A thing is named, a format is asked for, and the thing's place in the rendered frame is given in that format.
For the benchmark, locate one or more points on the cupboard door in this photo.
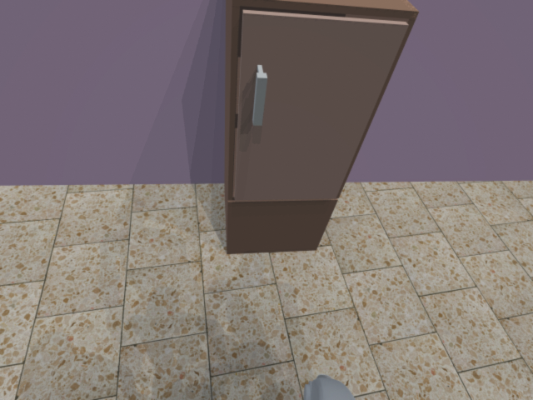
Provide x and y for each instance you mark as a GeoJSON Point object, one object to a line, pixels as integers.
{"type": "Point", "coordinates": [324, 76]}

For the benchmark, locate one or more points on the handle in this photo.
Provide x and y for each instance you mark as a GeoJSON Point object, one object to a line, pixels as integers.
{"type": "Point", "coordinates": [260, 94]}

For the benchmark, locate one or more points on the right robot thigh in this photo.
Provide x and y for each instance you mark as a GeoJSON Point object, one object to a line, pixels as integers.
{"type": "Point", "coordinates": [326, 389]}

